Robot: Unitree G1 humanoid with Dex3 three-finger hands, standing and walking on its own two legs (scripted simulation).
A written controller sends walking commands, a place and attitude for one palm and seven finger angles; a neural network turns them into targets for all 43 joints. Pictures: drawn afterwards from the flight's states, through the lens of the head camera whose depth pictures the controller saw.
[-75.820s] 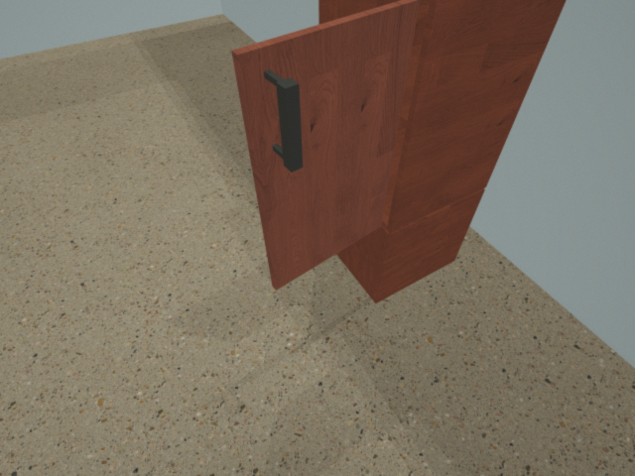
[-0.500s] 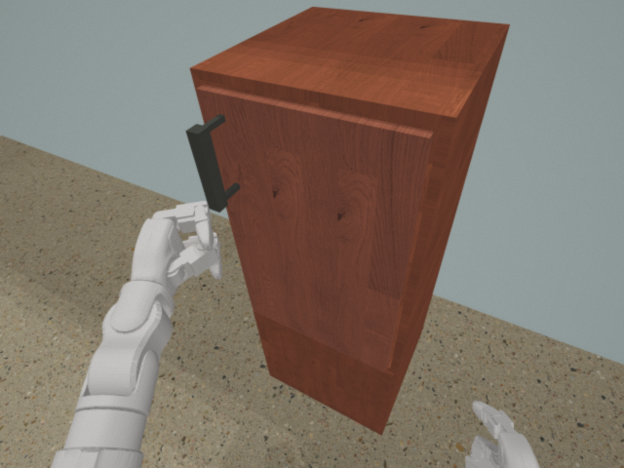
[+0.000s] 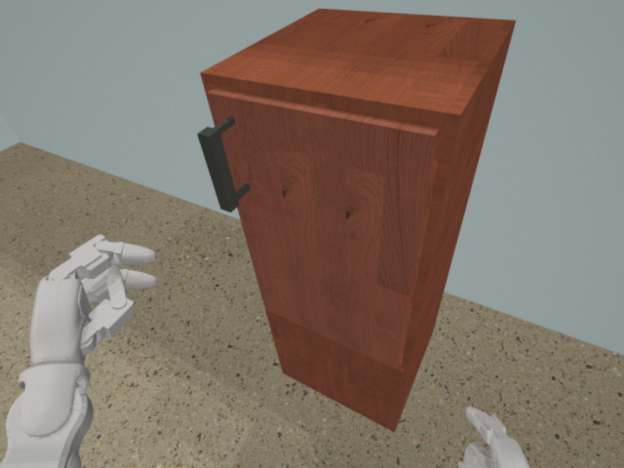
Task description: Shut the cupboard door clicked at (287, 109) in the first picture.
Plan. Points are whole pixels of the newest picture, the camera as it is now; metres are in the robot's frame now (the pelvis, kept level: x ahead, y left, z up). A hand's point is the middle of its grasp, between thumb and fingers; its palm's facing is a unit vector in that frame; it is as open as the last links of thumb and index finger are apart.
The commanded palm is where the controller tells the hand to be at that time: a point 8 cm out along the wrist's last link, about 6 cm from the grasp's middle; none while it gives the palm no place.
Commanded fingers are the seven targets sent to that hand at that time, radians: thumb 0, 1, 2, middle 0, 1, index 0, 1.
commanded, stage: draw the hand back to the body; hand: left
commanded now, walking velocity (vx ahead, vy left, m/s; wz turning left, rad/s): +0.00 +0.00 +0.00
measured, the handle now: (228, 165) +0.54 +0.19 +0.13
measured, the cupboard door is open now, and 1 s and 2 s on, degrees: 0 0 0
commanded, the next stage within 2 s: step back with the hand held close in 0.64 s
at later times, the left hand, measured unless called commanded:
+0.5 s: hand (68, 345) +0.20 +0.27 +0.14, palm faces +0.48 -0.79 -0.39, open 7.3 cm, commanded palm +0.15 +0.31 +0.17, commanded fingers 0.00 0.90 0.90 -0.20 -0.30 -0.20 -0.30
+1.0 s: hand (63, 341) +0.20 +0.28 +0.15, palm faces +0.38 -0.79 -0.49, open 7.4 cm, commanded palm +0.15 +0.32 +0.17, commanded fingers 0.00 0.90 0.90 -0.20 -0.30 -0.20 -0.30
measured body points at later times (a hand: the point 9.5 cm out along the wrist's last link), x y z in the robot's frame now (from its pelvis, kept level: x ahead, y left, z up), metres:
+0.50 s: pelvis +0.01 +0.01 +0.00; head +0.00 -0.03 +0.45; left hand +0.17 +0.31 +0.17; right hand +0.21 -0.22 -0.09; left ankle -0.01 +0.10 -0.74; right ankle -0.02 -0.09 -0.74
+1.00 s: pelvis +0.00 +0.02 +0.00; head +0.01 +0.00 +0.44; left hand +0.18 +0.32 +0.17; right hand +0.18 -0.23 -0.10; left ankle -0.01 +0.10 -0.74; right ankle -0.02 -0.09 -0.74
